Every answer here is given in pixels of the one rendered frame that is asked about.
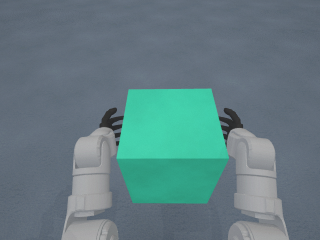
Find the carton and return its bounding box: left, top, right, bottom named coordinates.
left=116, top=88, right=229, bottom=204

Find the left robot forearm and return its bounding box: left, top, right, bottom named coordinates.
left=61, top=127, right=118, bottom=240

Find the right robot upper arm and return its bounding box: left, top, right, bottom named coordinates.
left=228, top=220, right=288, bottom=240

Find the left robot upper arm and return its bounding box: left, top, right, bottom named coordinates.
left=62, top=219, right=119, bottom=240

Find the left robot hand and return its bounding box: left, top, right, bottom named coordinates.
left=99, top=107, right=124, bottom=146

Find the right robot hand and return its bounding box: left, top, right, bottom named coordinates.
left=218, top=108, right=243, bottom=147

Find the right robot forearm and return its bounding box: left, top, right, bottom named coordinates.
left=226, top=128, right=289, bottom=240

